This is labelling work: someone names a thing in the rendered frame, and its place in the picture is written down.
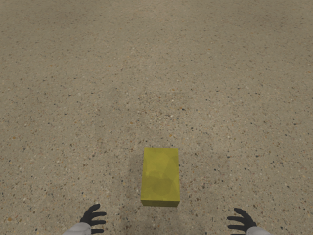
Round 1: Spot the robot left forearm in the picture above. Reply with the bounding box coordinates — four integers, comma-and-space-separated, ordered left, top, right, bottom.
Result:
62, 222, 92, 235

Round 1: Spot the carton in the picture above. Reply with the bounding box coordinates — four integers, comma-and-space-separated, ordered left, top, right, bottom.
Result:
140, 147, 180, 208

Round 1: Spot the left robot hand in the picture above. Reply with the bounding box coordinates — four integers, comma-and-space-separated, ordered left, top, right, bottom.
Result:
79, 204, 106, 235

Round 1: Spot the right robot hand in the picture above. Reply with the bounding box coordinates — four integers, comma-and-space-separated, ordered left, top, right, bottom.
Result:
227, 208, 257, 235

